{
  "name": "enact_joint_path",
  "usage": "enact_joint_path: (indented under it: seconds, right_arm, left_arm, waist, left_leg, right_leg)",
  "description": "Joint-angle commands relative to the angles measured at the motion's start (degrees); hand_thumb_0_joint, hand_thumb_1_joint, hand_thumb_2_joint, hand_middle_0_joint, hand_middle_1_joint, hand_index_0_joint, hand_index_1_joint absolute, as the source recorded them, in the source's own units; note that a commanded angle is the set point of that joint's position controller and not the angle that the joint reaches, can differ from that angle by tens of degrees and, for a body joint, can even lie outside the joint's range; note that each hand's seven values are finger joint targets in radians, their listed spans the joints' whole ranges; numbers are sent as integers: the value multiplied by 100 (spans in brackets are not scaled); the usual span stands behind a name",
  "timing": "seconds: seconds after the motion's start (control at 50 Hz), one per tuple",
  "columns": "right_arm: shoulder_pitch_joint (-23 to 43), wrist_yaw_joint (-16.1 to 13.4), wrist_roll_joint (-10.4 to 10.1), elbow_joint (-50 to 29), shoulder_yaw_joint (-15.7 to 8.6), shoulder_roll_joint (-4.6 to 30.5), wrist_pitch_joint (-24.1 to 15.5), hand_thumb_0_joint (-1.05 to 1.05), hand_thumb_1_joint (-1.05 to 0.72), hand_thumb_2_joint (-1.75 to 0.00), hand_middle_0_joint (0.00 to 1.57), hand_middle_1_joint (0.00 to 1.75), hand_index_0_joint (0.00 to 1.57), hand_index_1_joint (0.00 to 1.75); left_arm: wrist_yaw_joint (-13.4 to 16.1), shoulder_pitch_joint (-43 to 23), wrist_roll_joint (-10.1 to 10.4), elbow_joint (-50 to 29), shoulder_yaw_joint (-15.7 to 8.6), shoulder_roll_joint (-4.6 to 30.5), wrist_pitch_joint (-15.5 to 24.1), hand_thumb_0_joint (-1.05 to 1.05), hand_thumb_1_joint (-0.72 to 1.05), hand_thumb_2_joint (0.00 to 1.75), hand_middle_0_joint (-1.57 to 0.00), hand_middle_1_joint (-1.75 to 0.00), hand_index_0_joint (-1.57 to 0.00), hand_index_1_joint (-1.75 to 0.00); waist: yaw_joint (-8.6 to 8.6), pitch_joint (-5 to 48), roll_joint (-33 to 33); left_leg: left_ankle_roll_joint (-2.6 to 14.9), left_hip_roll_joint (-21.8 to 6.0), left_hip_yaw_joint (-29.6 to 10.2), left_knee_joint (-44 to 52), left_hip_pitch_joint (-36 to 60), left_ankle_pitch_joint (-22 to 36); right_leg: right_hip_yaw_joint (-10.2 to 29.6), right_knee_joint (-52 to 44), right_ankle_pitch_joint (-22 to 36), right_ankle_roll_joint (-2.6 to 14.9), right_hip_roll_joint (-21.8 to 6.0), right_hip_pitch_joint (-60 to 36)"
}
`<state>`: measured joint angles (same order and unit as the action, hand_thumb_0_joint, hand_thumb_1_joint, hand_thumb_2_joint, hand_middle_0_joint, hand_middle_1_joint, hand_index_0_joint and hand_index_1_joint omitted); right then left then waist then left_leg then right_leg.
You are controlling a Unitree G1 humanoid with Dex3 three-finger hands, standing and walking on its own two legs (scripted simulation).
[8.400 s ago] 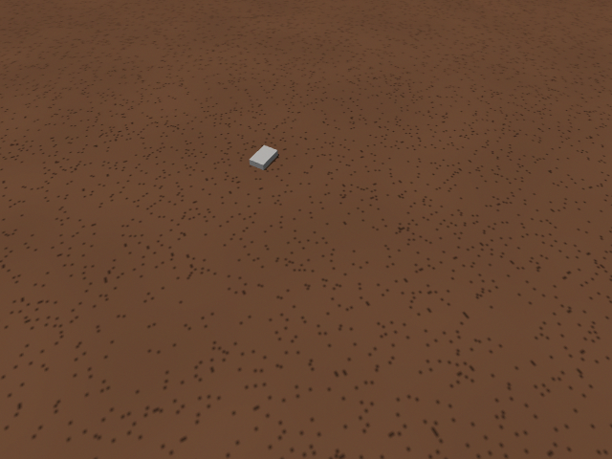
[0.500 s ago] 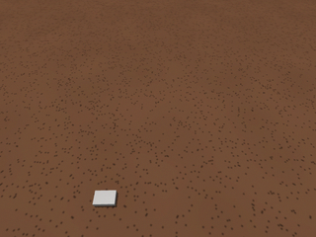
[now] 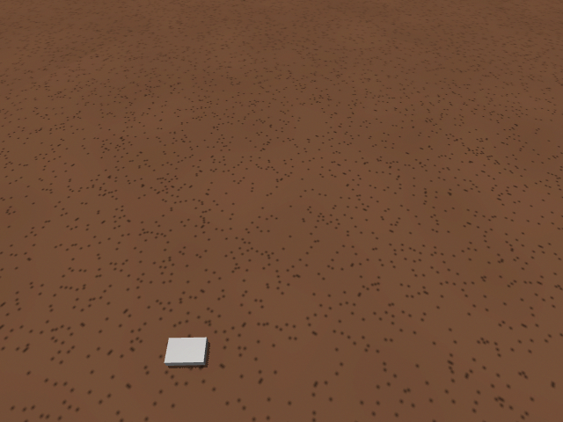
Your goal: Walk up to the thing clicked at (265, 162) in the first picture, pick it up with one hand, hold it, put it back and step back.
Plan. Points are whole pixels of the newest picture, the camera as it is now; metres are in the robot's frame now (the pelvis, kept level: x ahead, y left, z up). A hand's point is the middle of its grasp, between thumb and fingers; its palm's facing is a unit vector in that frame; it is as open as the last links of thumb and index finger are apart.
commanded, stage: stand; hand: left
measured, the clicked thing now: (186, 351) +0.45 +0.34 -0.77
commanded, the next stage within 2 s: walk up in 0.94 s
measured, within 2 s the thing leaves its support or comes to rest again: neither
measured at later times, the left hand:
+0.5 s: hand out of the picture +0.07 +0.26 -0.15, palm faces -0.02 -0.94 -0.35, open 7.4 cm
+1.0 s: hand out of the picture +0.07 +0.26 -0.15, palm faces -0.01 -0.93 -0.36, open 7.4 cm
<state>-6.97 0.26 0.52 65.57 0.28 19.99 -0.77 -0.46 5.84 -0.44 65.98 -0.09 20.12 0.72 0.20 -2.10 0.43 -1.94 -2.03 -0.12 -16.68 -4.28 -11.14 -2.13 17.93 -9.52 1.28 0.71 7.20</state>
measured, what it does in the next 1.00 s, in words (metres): stands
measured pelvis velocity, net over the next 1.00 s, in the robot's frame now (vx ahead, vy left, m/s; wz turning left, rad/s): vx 0.00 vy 0.00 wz -0.01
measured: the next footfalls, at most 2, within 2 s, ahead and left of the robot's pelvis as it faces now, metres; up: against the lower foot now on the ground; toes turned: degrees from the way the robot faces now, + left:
none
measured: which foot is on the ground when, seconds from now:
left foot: down 0.00-1.00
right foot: down 0.00-1.00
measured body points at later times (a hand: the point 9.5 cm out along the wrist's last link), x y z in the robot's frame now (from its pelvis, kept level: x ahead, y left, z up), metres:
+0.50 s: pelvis +0.00 +0.00 +0.00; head +0.01 -0.01 +0.45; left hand +0.07 +0.30 -0.13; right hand +0.07 -0.30 -0.14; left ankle -0.02 +0.14 -0.75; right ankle +0.00 -0.10 -0.75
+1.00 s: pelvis +0.00 +0.00 +0.00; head +0.01 -0.01 +0.45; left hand +0.08 +0.30 -0.13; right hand +0.07 -0.30 -0.14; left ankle -0.02 +0.14 -0.75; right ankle +0.00 -0.10 -0.75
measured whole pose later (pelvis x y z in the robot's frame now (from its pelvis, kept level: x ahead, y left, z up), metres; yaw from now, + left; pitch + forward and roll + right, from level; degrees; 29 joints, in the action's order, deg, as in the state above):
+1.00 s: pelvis +0.00 +0.00 +0.00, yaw +0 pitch -2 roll +0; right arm -7.8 0.8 1.4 63.5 -0.6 21.0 0.3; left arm -0.2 6.6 -1.0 64.7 -1.0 19.6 1.7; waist 0.6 -2.3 1.6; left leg -1.3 -2.7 -0.1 -20.2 -5.4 -13.4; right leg -2.0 18.4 -10.0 1.5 1.4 7.0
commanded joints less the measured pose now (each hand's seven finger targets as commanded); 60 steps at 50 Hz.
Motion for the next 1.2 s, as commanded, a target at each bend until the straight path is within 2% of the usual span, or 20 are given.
enact_joint_path:
  seconds: [0.0, 0.1, 0.2, 0.32, 0.52, 0.68, 0.78, 0.9, 0.92, 0.96, 0.98, 1.0, 1.02, 1.04, 1.06, 1.08, 1.1, 1.14, 1.16, 1.18]
  right_arm:
    - [225, -92, 0, -365, -214, 1185, -99, 0, -90, -90, 20, 30, 20, 30]
    - [203, -102, 11, -391, -212, 1205, -104, 0, -90, -90, 20, 30, 20, 30]
    - [222, -100, 2, -392, -201, 1188, -98, 0, -90, -90, 20, 30, 20, 30]
    - [205, -96, 8, -413, -206, 1191, -93, 0, -90, -90, 20, 30, 20, 30]
    - [221, -89, 8, -430, -219, 1211, -100, 0, -90, -90, 20, 30, 20, 30]
    - [157, -100, 12, -403, -205, 1216, -96, 0, -90, -90, 20, 30, 20, 30]
    - [126, -92, 9, -410, -197, 1178, -90, 0, -90, -90, 20, 30, 20, 30]
    - [150, -94, 13, -431, -213, 1225, -91, 0, -90, -90, 20, 30, 20, 30]
    - [76, -20, 132, -556, -419, 1465, 35, 0, -90, -90, 20, 30, 20, 30]
    - [158, 11, 166, -696, -392, 1212, 138, 0, -90, -90, 20, 30, 20, 30]
    - [190, 27, 172, -755, -401, 1155, 170, 0, -90, -90, 20, 30, 20, 30]
    - [169, 48, 191, -848, -440, 1161, 208, 0, -90, -90, 20, 30, 20, 30]
    - [68, 74, 205, -908, -464, 1156, 242, 0, -90, -90, 20, 30, 20, 30]
    - [40, 103, 195, -943, -483, 1179, 260, 0, -90, -90, 20, 30, 20, 30]
    - [17, 129, 186, -983, -504, 1179, 266, 0, -90, -90, 20, 30, 20, 30]
    - [-26, 146, 197, -1019, -523, 1156, 271, 0, -90, -90, 20, 30, 20, 30]
    - [-128, 165, 205, -1054, -549, 1155, 277, 0, -90, -90, 20, 30, 20, 30]
    - [-228, 185, 189, -1045, -575, 1171, 245, 0, -90, -90, 20, 30, 20, 30]
    - [-472, 171, 173, -976, -576, 1123, 212, 0, -90, -90, 20, 30, 20, 30]
    - [-694, 150, 175, -860, -608, 1137, 174, 0, -90, -90, 20, 30, 20, 30]
  left_arm:
    - [100, -237, 9, -345, -228, 1261, 131, 0, 90, 90, -20, -30, -20, -30]
    - [98, -222, 11, -368, -229, 1262, 143, 0, 90, 90, -20, -30, -20, -30]
    - [96, -273, 20, -371, -244, 1264, 116, 0, 90, 90, -20, -30, -20, -30]
    - [95, -229, 6, -354, -245, 1254, 120, 0, 90, 90, -20, -30, -20, -30]
    - [100, -217, 2, -400, -224, 1239, 142, 0, 90, 90, -20, -30, -20, -30]
    - [96, -210, 7, -365, -235, 1242, 110, 0, 90, 90, -20, -30, -20, -30]
    - [100, -204, 10, -363, -228, 1264, 135, 0, 90, 90, -20, -30, -20, -30]
    - [105, -188, -1, -372, -227, 1243, 131, 0, 90, 90, -20, -30, -20, -30]
    - [158, 161, -39, -404, -445, 1547, 240, 0, 90, 90, -20, -30, -20, -30]
    - [229, 451, -90, -381, -531, 1748, 262, 0, 90, 90, -20, -30, -20, -30]
    - [262, 420, -123, -452, -572, 1779, 269, 0, 90, 90, -20, -30, -20, -30]
    - [292, 333, -160, -552, -618, 1816, 284, 0, 90, 90, -20, -30, -20, -30]
    - [307, 218, -187, -680, -637, 1777, 296, 0, 90, 90, -20, -30, -20, -30]
    - [305, 157, -186, -769, -624, 1652, 309, 0, 90, 90, -20, -30, -20, -30]
    - [308, 156, -184, -852, -601, 1566, 321, 0, 90, 90, -20, -30, -20, -30]
    - [306, 120, -184, -896, -588, 1538, 322, 0, 90, 90, -20, -30, -20, -30]
    - [295, 38, -200, -966, -605, 1596, 316, 0, 90, 90, -20, -30, -20, -30]
    - [248, -87, -196, -1096, -586, 1556, 304, 0, 90, 90, -20, -30, -20, -30]
    - [214, -275, -187, -1185, -570, 1529, 278, 0, 90, 90, -20, -30, -20, -30]
    - [173, -457, -143, -1249, -534, 1440, 231, 0, 90, 90, -20, -30, -20, -30]
  waist:
    - [-8, 434, -20]
    - [-19, 461, 26]
    - [-3, 300, 34]
    - [-15, 347, -13]
    - [-21, 490, 20]
    - [-11, 369, 6]
    - [-21, 338, -55]
    - [-16, 332, 25]
    - [178, 405, 254]
    - [261, 332, -195]
    - [306, 246, -366]
    - [320, 136, -529]
    - [267, 36, -619]
    - [228, -89, -566]
    - [208, -128, -604]
    - [152, -146, -721]
    - [84, -96, -855]
    - [24, -18, -842]
    - [-134, 121, -857]
    - [-274, 199, -698]
  left_leg:
    - [239, -601, -446, 229, -57, 1004]
    - [247, -618, -409, 172, 19, 1107]
    - [227, -604, -441, 294, -74, 871]
    - [267, -610, -437, 288, -39, 648]
    - [260, -615, -401, 197, 9, 898]
    - [255, -613, -423, 287, -52, 679]
    - [265, -610, -424, 250, -53, 779]
    - [264, -613, -429, 233, -40, 751]
    - [362, -297, -134, -295, -380, 378]
    - [271, -63, 38, -721, -1011, -672]
    - [274, 3, -46, -1166, -1270, -1350]
    - [264, -69, -246, -1805, -1481, -1745]
    - [261, -184, -470, -2222, -1591, -1850]
    - [271, -232, -579, -2421, -1609, -1856]
    - [274, -228, -640, -2502, -1597, -1813]
    - [267, -279, -667, -2540, -1594, -1809]
    - [247, -340, -658, -2465, -1544, -1726]
    - [223, -275, -461, -1887, -1203, -1464]
    - [224, -213, -306, -1264, -791, -1049]
    - [208, -77, -97, -555, -245, -353]
  right_leg:
    - [633, -215, 1144, 24, -851, -356]
    - [664, -216, 1316, 24, -875, -345]
    - [638, -260, 946, 21, -825, -275]
    - [680, -316, 761, 8, -837, -220]
    - [679, -254, 1167, 31, -868, -341]
    - [692, -280, 808, 32, -833, -222]
    - [707, -280, 974, 24, -853, -258]
    - [688, -281, 900, 20, -830, -200]
    - [941, -343, 533, 118, -973, -644]
    - [1609, -512, 222, 427, -1534, -932]
    - [1855, -548, 132, 673, -1760, -885]
    - [2070, -677, -123, 932, -2045, -673]
    - [2124, -680, -218, 1107, -2204, -467]
    - [1954, -629, -167, 1135, -2138, -258]
    - [1810, -555, 118, 1126, -2055, -170]
    - [1649, -521, 279, 1108, -1975, -79]
    - [1523, -524, 206, 1093, -1949, -28]
    - [1180, -313, 280, 921, -1704, 128]
    - [920, -12, 411, 775, -1558, 270]
    - [574, 385, 286, 547, -1301, 602]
